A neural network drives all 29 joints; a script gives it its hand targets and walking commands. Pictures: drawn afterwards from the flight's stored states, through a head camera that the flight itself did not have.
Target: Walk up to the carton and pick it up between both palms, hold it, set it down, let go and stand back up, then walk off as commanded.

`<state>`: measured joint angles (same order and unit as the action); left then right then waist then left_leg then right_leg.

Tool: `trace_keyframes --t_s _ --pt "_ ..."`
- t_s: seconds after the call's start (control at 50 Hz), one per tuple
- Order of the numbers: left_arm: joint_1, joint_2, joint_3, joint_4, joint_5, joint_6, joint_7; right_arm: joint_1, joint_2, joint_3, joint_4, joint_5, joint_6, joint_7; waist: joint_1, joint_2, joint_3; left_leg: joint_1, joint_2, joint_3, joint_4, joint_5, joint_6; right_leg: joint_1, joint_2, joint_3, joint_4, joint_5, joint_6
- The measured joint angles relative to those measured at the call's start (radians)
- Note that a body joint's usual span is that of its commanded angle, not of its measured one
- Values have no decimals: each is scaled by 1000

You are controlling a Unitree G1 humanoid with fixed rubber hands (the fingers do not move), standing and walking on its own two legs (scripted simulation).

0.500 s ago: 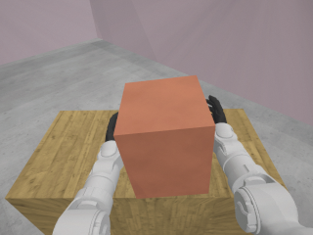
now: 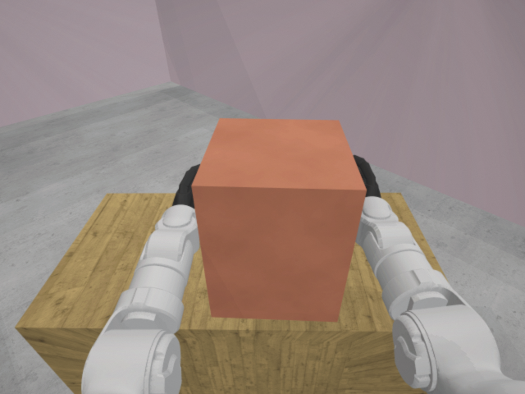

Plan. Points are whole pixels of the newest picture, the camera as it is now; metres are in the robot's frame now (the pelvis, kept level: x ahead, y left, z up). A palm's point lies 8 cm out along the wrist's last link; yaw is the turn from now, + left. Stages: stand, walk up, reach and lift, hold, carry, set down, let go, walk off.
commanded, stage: reach and lift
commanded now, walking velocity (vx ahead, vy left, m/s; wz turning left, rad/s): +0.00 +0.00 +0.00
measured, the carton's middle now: (276, 216) +0.38 +0.01 +0.14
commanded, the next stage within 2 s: hold in 0.64 s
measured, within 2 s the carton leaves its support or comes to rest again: neither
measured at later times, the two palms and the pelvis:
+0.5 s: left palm (178, 202) +0.38 +0.17 +0.17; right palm (359, 193) +0.41 -0.12 +0.17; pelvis +0.01 +0.01 +0.00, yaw +0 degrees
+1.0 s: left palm (177, 190) +0.38 +0.17 +0.19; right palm (364, 187) +0.40 -0.13 +0.19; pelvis +0.00 +0.01 +0.00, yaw +0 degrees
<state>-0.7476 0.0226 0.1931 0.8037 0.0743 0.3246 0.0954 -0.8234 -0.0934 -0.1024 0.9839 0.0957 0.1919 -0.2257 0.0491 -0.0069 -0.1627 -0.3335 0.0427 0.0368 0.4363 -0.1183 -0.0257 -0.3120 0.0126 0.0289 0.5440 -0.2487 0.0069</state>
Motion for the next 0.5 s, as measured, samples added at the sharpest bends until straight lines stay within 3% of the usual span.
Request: trace_keyframes --t_s 0.5 --pt "-16 8 1 -69 46 89 -30 -8 0 0 -64 17 76 -9 0 -11 20 33 -12 0 -31 8 0 34 -12 0 -29 5 -1"
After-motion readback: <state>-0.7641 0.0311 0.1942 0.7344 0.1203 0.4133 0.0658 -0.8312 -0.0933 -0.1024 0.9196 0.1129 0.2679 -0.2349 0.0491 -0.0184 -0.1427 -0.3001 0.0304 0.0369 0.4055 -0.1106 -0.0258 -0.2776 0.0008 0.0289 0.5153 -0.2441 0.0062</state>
